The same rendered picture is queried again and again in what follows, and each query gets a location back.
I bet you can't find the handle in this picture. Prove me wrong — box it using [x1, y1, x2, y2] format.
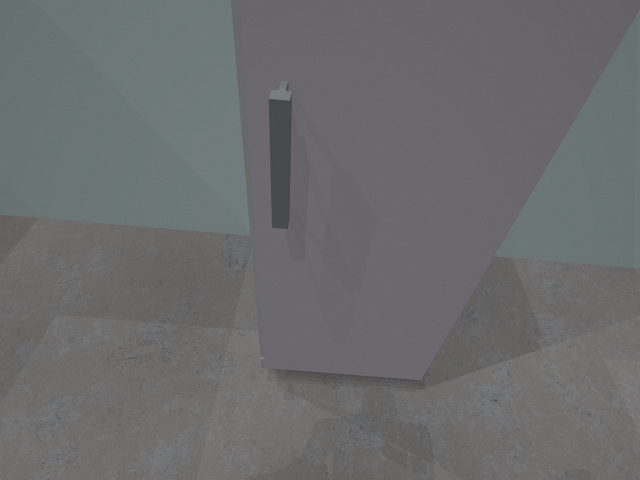
[269, 81, 292, 229]

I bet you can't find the fridge door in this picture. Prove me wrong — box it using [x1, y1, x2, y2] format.
[240, 0, 640, 380]

